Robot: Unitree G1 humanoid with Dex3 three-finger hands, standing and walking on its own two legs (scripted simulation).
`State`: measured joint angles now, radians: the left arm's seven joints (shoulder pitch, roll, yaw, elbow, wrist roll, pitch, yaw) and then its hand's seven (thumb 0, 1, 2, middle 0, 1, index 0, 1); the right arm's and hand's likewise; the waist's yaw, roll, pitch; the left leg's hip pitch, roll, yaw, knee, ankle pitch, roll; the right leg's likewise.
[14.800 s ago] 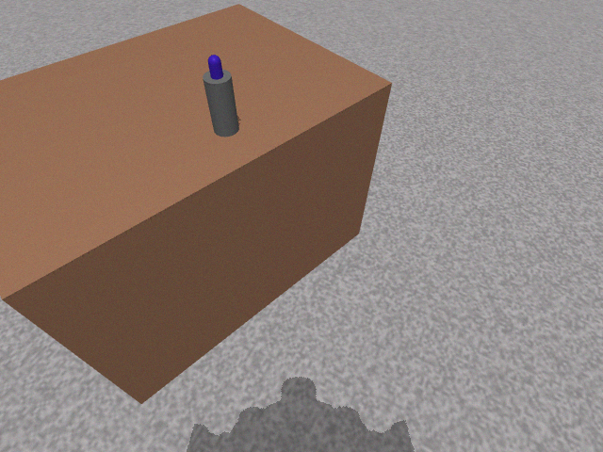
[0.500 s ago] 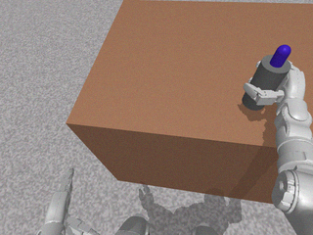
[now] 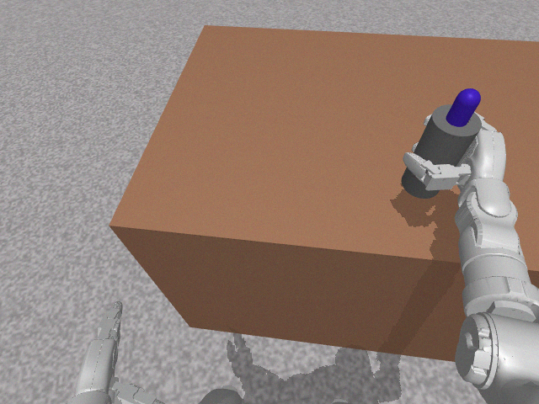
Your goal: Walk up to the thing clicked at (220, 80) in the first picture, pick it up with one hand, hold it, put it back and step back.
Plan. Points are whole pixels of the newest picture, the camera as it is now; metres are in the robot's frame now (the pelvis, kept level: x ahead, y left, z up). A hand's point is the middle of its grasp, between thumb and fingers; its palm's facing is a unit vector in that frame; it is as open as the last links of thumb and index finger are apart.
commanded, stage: lift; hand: right
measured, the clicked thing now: (442, 144) +0.45 -0.19 +0.13
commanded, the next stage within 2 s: hold in 1.08 s
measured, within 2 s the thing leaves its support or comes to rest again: neither
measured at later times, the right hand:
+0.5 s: hand (459, 149) +0.39 -0.17 +0.19, palm faces +0.14 +0.99 -0.03, open 8.8 cm
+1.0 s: hand (477, 163) +0.34 -0.17 +0.22, palm faces +0.15 +0.99 -0.04, open 8.8 cm
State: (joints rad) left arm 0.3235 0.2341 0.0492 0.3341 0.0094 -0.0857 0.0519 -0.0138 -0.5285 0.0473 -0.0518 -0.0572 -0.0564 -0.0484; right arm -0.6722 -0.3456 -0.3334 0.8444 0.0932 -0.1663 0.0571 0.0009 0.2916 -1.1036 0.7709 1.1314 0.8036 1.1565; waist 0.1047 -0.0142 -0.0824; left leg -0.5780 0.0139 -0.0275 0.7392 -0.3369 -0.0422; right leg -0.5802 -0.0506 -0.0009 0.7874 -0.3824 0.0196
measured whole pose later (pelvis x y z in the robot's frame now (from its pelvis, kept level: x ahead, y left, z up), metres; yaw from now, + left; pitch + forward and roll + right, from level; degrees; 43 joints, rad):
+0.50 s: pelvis +0.00 +0.01 +0.02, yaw -1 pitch +2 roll +0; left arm 0.32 0.23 0.08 0.42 -0.02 -0.10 0.08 -0.01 -0.52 0.04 -0.04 -0.05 -0.05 -0.04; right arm -0.45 -0.27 -0.23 0.35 0.18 0.14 0.04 0.00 0.30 -1.11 0.78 1.12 0.81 1.15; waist 0.02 -0.05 -0.06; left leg -0.36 0.03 -0.02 0.64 -0.32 -0.03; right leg -0.35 -0.03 0.00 0.64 -0.33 0.03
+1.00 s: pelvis -0.01 +0.02 +0.02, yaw -2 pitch -1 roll +0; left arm 0.27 0.24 0.08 0.53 -0.03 -0.12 0.08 -0.01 -0.54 0.05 -0.04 -0.05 -0.04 -0.04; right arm -0.35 -0.26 -0.24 0.05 0.21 0.39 0.02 0.00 0.30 -1.12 0.78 1.12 0.81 1.14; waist 0.01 -0.07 -0.04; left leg -0.30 0.03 0.00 0.61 -0.29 -0.03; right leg -0.28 -0.03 0.02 0.60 -0.29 0.04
